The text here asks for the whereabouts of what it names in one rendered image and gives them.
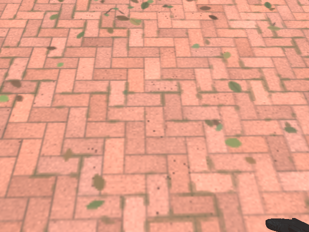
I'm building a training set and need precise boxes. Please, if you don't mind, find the right robot hand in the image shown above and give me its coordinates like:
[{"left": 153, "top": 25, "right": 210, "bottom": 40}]
[{"left": 266, "top": 217, "right": 309, "bottom": 232}]

